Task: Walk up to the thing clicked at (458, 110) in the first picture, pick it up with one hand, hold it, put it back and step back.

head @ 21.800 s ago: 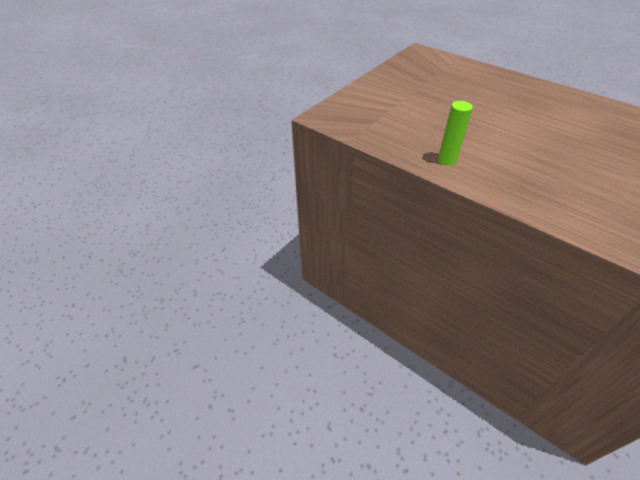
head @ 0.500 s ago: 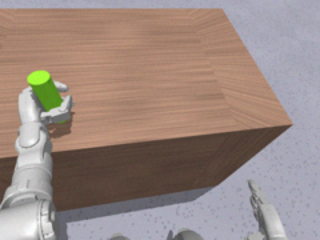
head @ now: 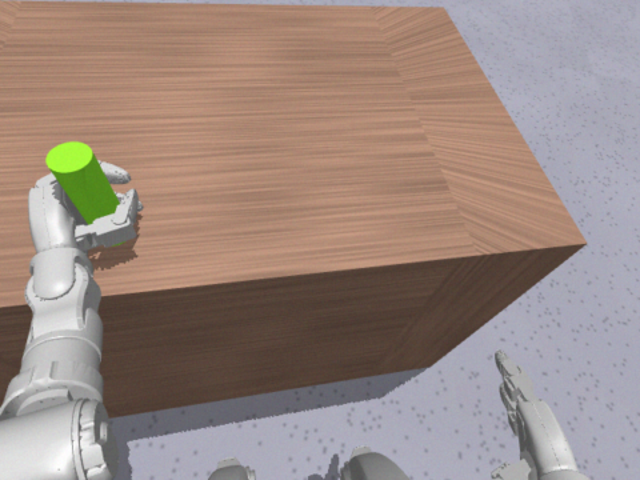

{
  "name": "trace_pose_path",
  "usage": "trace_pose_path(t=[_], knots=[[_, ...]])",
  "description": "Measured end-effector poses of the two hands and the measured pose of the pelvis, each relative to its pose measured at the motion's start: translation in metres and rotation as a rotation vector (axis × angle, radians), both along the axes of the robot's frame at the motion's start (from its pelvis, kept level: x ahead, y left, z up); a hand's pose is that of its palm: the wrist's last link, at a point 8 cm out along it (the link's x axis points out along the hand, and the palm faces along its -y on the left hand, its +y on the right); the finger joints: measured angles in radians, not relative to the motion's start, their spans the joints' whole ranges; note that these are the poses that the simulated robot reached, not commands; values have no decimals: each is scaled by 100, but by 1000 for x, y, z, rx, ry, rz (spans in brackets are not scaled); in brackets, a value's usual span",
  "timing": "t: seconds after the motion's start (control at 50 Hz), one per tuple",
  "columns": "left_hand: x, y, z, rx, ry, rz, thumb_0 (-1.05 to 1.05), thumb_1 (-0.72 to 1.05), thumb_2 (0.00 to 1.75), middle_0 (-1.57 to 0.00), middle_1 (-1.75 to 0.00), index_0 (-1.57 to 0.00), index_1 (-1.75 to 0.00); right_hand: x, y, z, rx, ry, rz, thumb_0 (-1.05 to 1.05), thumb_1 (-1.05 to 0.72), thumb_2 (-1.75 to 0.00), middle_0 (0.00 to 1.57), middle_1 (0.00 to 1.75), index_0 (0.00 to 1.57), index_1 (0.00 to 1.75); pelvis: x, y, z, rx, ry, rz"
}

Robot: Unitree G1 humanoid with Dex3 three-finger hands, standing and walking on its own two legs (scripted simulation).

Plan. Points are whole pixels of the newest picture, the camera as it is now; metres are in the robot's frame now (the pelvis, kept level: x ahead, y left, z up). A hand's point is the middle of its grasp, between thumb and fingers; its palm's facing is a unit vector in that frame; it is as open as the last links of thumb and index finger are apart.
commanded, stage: loosen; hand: left
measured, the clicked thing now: (95, 199) +0.47 +0.22 +0.07
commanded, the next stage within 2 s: open in 0.02 s
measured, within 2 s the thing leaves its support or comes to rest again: neither
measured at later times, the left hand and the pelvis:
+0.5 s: hand (115, 205) +0.47 +0.21 +0.05, palm faces +0.18 -0.98 +0.00, open 12.6 cm; pelvis +0.00 +0.00 +0.00, yaw +0 degrees
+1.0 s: hand out of the picture +0.47 +0.30 +0.17, palm faces +0.23 -0.97 -0.08, open 17.0 cm; pelvis +0.01 +0.00 +0.02, yaw +0 degrees
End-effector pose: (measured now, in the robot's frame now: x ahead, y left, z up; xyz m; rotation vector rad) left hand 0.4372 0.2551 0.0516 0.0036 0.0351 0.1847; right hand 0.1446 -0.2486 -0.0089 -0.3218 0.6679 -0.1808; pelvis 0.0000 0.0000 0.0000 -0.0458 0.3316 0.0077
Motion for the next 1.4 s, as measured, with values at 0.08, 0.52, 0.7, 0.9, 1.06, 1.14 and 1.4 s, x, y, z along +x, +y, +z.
trace_pose_path(t=[0.08,0.52,0.7,0.9,1.06,1.14,1.4], knots=[[0,1,0,-10,-3,4,-1,17,103,-99,-109,-104,-106,-4,1,0,3,1,0,-1,51,-5,5,5,6,6,-2,-1,-1,0,1,1],[4,1,-1,-10,-2,-2,0,-22,34,-51,-41,-51,-42,-7,-3,0,-6,1,-14,-1,51,-5,6,5,6,6,-2,-1,-5,0,10,-4],[10,20,31,0,-70,48,-1,-32,18,-20,-17,-20,-17,-4,-8,7,-14,1,-42,-1,53,-5,6,5,6,6,4,-1,1,1,-8,-7],[10,74,117,51,-81,64,-1,-39,10,-7,-6,-7,-6,0,-9,-2,47,44,-90,-1,53,-5,6,5,6,6,15,3,18,2,-54,-5],[-13,95,115,141,106,74,-1,-47,5,-5,-4,-6,-4,5,2,-16,125,81,-72,-1,56,-5,5,5,6,6,14,5,26,13,-78,-2],[-30,113,104,174,191,153,-1,-51,4,-5,-5,-6,-5,2,-3,-16,123,115,-77,-1,56,-5,6,6,6,6,12,3,30,20,-93,-2],[-97,137,112,325,181,284,-1,-57,3,-6,-3,-5,-4,12,-4,-8,118,95,-48,-1,52,-6,5,6,6,6,17,4,39,16,-145,9]])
